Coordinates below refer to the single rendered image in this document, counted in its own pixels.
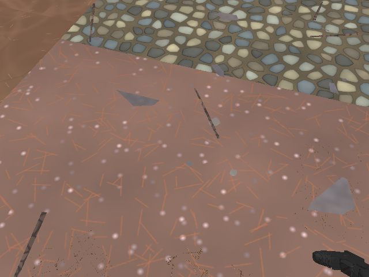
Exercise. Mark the robot right hand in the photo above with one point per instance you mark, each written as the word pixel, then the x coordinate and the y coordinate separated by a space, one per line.
pixel 349 263

